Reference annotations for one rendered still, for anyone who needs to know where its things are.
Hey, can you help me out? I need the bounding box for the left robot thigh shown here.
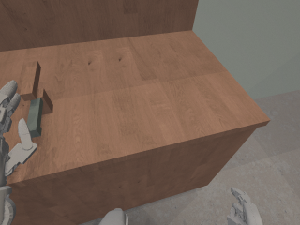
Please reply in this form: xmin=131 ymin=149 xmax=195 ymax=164
xmin=99 ymin=210 xmax=129 ymax=225

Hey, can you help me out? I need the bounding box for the tap lever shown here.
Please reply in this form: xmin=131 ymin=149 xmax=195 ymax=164
xmin=27 ymin=97 xmax=43 ymax=138

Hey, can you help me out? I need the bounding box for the counter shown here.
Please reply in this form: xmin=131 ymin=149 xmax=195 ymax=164
xmin=0 ymin=0 xmax=271 ymax=225

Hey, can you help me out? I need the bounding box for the robot left hand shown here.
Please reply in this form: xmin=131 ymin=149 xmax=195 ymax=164
xmin=0 ymin=80 xmax=38 ymax=187

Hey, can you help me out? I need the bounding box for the robot right hand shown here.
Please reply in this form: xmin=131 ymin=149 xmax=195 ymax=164
xmin=227 ymin=187 xmax=264 ymax=225

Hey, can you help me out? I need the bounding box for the robot left forearm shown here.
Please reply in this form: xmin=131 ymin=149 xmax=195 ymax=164
xmin=0 ymin=186 xmax=17 ymax=225

